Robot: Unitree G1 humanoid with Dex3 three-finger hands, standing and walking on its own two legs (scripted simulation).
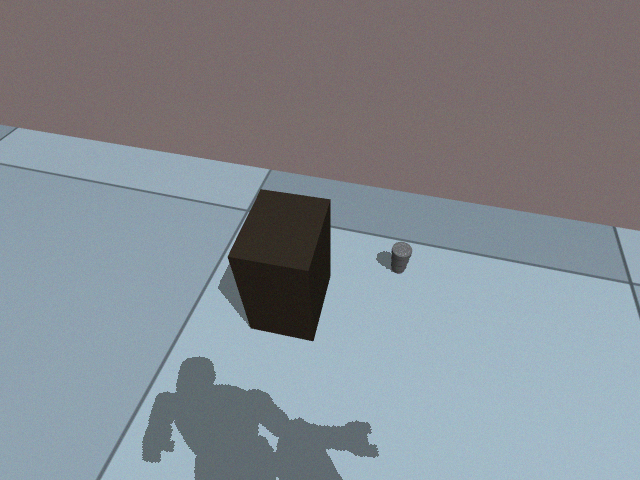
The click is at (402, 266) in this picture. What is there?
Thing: tapered cup
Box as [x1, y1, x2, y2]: [391, 242, 411, 273]
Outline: 404,242 397,242 392,247 391,268 394,272 397,273 403,271 411,253 410,246
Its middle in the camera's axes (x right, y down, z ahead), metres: +0.31 +0.10 +1.50
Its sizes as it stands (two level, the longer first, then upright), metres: 0.075 0.075 0.120
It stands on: the floor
